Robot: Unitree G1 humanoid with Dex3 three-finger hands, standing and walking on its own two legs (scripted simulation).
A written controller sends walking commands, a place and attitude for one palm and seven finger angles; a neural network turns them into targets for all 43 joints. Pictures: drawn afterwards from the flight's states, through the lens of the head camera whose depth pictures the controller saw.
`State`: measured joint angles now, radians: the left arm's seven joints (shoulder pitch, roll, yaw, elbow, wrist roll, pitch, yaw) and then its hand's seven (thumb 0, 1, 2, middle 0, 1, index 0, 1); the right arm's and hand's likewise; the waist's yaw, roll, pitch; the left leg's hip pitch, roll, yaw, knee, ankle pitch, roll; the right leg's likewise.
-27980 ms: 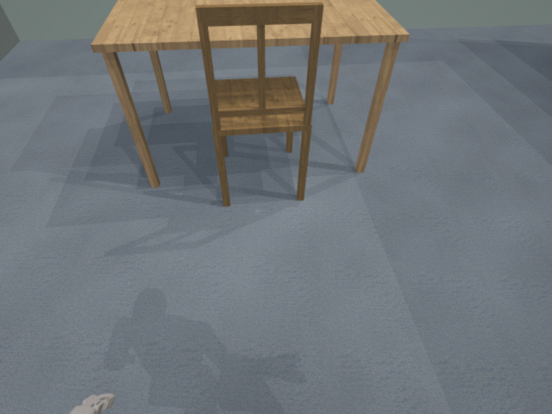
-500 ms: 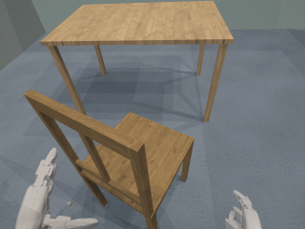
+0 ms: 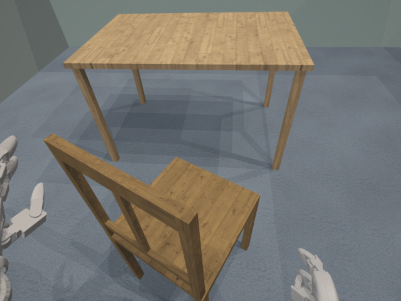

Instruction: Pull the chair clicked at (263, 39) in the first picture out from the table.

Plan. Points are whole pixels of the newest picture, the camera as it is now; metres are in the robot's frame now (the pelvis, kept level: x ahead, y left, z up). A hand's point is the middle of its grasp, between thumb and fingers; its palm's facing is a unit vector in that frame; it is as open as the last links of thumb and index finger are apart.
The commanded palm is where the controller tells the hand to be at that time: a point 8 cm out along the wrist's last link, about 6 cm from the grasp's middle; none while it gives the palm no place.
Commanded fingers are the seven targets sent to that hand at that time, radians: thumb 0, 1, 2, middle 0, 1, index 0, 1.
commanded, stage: draw the hand back to the body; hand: left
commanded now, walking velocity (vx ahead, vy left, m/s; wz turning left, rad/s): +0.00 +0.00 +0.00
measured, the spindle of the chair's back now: (133, 223) +0.31 +0.22 -0.08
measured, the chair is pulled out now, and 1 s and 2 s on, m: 0.67 0.67 0.67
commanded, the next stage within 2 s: step back with the hand held close in 0.32 s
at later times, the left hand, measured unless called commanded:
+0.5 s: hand (37, 216) +0.18 +0.27 +0.17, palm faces +0.48 -0.77 -0.42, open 7.4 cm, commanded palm +0.13 +0.30 +0.18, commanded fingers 0.00 0.90 0.90 -0.20 -0.30 -0.20 -0.30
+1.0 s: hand (15, 258) +0.12 +0.27 +0.16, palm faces +0.40 -0.77 -0.50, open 7.4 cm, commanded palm +0.07 +0.30 +0.18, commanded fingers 0.00 0.90 0.90 -0.20 -0.30 -0.20 -0.30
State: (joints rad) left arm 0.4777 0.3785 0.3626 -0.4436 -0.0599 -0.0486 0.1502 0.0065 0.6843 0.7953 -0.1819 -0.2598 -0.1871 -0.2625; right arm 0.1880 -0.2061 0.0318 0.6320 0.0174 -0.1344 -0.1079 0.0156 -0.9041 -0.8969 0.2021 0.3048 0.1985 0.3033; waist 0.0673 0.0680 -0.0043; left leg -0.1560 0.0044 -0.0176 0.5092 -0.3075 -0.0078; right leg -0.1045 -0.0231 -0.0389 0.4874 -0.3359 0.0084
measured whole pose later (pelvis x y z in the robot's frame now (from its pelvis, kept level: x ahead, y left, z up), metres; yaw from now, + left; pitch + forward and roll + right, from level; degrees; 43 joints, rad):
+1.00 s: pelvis -0.07 +0.01 +0.00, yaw +0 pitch +0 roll -1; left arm 0.57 0.41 0.40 -0.50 -0.05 -0.15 0.16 0.01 0.89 0.89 -0.21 -0.30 -0.22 -0.31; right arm 0.17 -0.21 0.01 0.58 0.02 -0.04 -0.10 0.02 -0.91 -0.90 0.20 0.30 0.20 0.30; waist 0.01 0.03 0.04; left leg -0.33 0.01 -0.01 0.51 -0.19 0.00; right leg -0.29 -0.02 -0.03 0.50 -0.21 0.01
